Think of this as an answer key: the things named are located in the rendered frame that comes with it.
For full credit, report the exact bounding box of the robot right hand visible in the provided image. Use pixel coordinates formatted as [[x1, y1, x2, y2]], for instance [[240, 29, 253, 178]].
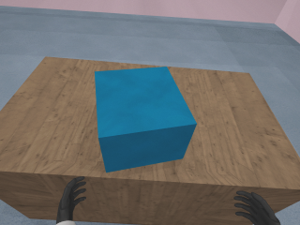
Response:
[[233, 190, 281, 225]]

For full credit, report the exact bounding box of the robot left hand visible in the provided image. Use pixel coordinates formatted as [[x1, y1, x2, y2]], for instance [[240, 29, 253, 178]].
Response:
[[56, 176, 86, 224]]

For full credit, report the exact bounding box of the pedestal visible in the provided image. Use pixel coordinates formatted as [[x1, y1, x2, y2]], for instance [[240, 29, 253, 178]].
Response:
[[0, 56, 300, 225]]

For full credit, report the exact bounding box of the carton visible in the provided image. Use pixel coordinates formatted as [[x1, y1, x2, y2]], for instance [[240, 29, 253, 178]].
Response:
[[95, 67, 197, 173]]

